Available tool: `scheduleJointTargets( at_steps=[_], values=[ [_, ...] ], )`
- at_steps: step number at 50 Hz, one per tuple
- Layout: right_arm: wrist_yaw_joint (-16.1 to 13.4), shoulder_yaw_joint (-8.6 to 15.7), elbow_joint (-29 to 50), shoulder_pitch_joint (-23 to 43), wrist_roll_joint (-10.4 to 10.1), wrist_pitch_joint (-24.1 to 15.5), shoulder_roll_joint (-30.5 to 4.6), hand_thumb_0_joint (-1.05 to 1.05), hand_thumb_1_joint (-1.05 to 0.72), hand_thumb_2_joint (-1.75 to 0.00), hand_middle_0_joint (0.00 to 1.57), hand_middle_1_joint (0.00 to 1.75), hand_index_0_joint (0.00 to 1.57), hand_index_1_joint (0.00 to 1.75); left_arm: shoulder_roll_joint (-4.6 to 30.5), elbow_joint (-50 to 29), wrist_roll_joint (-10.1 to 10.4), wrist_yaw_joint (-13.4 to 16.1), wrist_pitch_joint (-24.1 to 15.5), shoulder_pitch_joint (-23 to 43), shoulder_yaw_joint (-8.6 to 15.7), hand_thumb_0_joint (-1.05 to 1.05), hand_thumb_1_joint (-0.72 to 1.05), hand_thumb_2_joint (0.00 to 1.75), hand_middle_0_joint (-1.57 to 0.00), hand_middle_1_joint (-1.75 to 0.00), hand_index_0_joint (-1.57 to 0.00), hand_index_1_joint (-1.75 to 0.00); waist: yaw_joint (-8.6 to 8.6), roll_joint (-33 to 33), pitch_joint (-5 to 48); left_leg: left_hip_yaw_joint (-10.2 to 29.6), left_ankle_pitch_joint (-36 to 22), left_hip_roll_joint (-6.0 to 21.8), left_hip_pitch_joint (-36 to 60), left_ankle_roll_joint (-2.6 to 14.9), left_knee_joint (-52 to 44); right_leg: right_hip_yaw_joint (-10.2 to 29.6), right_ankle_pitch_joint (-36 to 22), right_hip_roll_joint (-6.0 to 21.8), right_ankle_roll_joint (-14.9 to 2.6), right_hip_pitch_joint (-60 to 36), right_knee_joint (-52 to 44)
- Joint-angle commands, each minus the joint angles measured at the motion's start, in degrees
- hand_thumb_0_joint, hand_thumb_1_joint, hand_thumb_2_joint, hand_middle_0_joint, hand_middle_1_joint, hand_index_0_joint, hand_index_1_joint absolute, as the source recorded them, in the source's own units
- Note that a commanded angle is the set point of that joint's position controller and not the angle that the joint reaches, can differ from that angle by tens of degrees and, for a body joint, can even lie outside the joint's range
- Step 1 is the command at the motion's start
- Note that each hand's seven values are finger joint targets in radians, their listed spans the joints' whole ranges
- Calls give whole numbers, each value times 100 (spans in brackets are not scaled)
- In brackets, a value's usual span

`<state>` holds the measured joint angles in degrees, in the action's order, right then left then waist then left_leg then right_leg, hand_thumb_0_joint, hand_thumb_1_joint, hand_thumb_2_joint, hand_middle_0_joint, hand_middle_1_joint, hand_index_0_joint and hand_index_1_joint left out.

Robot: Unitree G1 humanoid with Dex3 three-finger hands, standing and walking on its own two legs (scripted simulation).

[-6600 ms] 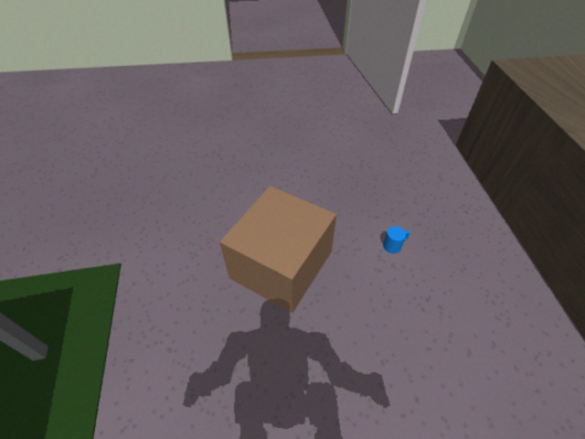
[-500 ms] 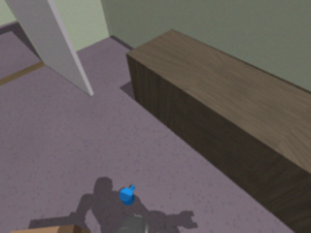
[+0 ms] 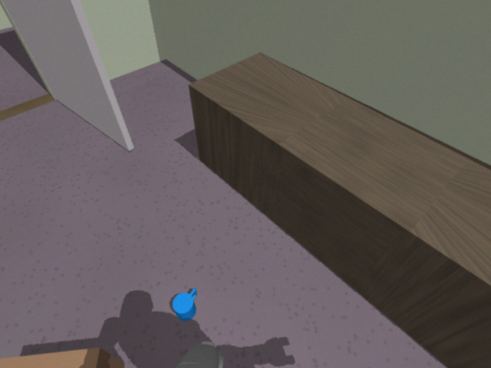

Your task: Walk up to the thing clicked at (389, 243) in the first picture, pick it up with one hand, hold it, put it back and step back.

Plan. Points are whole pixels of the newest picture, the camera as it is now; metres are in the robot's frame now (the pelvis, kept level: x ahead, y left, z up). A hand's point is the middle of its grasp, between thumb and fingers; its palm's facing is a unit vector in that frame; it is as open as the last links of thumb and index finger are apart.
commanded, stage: walk up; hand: left
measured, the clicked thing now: (187, 303) +0.45 +0.26 -0.71
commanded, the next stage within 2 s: none
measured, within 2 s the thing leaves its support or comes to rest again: neither
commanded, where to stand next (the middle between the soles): +0.07 +0.01 m, yaw +2 degrees
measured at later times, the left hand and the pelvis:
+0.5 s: hand out of the picture +0.10 +0.29 -0.15, palm faces +0.04 -0.92 -0.39, open 7.4 cm; pelvis +0.04 +0.01 +0.00, yaw +2 degrees
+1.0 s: hand out of the picture +0.02 +0.32 -0.13, palm faces +0.04 -0.91 -0.42, open 7.4 cm; pelvis +0.01 +0.03 +0.01, yaw +5 degrees
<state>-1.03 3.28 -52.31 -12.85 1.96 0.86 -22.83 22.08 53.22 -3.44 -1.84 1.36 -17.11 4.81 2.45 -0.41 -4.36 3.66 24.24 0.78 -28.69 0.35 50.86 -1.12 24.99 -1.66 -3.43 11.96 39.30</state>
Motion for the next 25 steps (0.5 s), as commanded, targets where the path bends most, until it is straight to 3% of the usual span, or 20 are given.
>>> scheduleJointTargets(
  at_steps=[1,5,7,9,10,12,13,14,15,16,17,18,19,20,21,23,25],
  values=[
    [48,321,430,200,-134,-358,-1274,0,-90,-90,20,30,20,30,1675,-536,75,134,-393,187,478,0,90,90,-20,-30,-20,-30,-86,-189,-642,233,-375,-96,-1252,47,701,2277,1383,1573,-690,-213,-2729],
    [268,305,563,307,-83,-414,-1208,0,-90,-90,20,30,20,30,1548,-551,124,57,-528,-307,425,0,90,90,-20,-30,-20,-30,144,-573,-600,36,-477,51,-1087,-46,-204,1756,785,1576,-843,-797,-2710],
    [307,263,612,419,-61,-419,-1081,0,-90,-90,20,30,20,30,1477,-534,142,61,-520,-437,354,0,90,90,-20,-30,-20,-30,158,-599,-565,-194,-438,110,-635,-17,-762,1333,-493,1570,-834,-763,-2388],
    [271,242,551,316,-102,-442,-983,0,-90,-90,20,30,20,30,1343,-569,195,81,-464,-373,233,0,90,90,-20,-30,-20,-30,60,-606,-326,-458,-749,-33,466,2,-1323,793,-2310,1423,-700,-287,-1814],
    [230,233,503,153,-139,-455,-886,0,-90,-90,20,30,20,30,1386,-597,236,100,-412,-213,192,0,90,90,-20,-30,-20,-30,-104,-614,-165,-583,-1281,-92,1085,58,-1768,562,-3001,1368,-615,-27,-1427],
    [87,324,266,-530,-127,-491,-1054,0,-90,-90,20,30,20,30,1200,-685,331,135,-326,-161,78,0,90,90,-20,-30,-20,-30,-410,-174,396,-745,-2046,-305,2583,218,-2378,104,-3687,961,-288,458,-124],
    [11,400,236,-934,-86,-528,-1341,0,-90,-90,20,30,20,30,944,-732,381,163,-328,-296,-10,0,90,90,-20,-30,-20,-30,-583,290,862,-30,-2652,291,3359,428,-2505,38,-2897,675,-37,876,781],
    [-53,429,383,-991,-17,-576,-1666,0,-90,-90,20,30,20,30,621,-790,472,179,-314,-569,-85,0,90,90,-20,-30,-20,-30,-528,1150,1367,2299,-3573,1880,4026,1127,-2538,134,-218,-44,297,1787,1894],
    [-44,472,446,-918,-230,-550,-1892,0,-90,-90,20,30,20,30,1198,-588,434,270,-191,-581,57,0,90,90,-20,-30,-20,-30,-536,743,1514,2818,-3391,2327,3147,1769,-2694,618,1087,146,196,1227,2318],
    [-57,418,451,-594,-255,-522,-1676,0,-90,-90,20,30,20,30,1306,-498,429,292,-139,-401,58,0,90,90,-20,-30,-20,-30,-389,276,1077,2443,-2998,2126,2555,1694,-2812,889,1032,241,169,1182,2512],
    [-87,326,537,-308,-240,-514,-1546,0,-90,-90,20,30,20,30,1229,-483,412,286,-123,-372,62,0,90,90,-20,-30,-20,-30,-273,227,746,1885,-2876,1872,2153,1479,-2780,965,962,338,129,1178,2412],
    [-109,249,575,55,-196,-494,-1434,0,-90,-90,20,30,20,30,1177,-342,439,281,-108,-434,65,0,90,90,-20,-30,-20,-30,-116,315,408,1471,-2526,1680,1607,1335,-2765,926,877,486,131,1063,2126],
    [-104,209,594,311,-198,-458,-1404,0,-90,-90,20,30,20,30,1200,-235,438,253,-98,-484,41,0,90,90,-20,-30,-20,-30,-65,558,182,1009,-2322,1512,961,1202,-2798,721,692,504,140,752,1822],
    [-95,181,563,488,-163,-403,-1392,0,-90,-90,20,30,20,30,1136,-176,456,234,-97,-482,24,0,90,90,-20,-30,-20,-30,-70,834,110,800,-2361,1388,714,1148,-2804,523,515,460,173,585,1451],
    [-72,179,566,578,-123,-330,-1417,0,-90,-90,20,30,20,30,1084,-118,459,234,-100,-428,26,0,90,90,-20,-30,-20,-30,-96,1109,88,781,-2544,1390,571,1166,-2791,317,393,391,229,494,1415],
    [-30,222,635,645,-134,-169,-1544,0,-90,-90,20,30,20,30,1129,-100,457,315,-125,-435,52,0,90,90,-20,-30,-20,-30,-136,1349,283,797,-3652,1468,894,1300,-2402,47,175,286,345,633,1234],
    [13,240,745,803,-156,-12,-1464,0,-90,-90,20,30,20,30,1127,-72,454,390,-121,-431,111,0,90,90,-20,-30,-20,-30,-89,1278,616,712,-4218,1415,778,1260,-2007,-128,-168,157,336,373,1116]
  ],
)
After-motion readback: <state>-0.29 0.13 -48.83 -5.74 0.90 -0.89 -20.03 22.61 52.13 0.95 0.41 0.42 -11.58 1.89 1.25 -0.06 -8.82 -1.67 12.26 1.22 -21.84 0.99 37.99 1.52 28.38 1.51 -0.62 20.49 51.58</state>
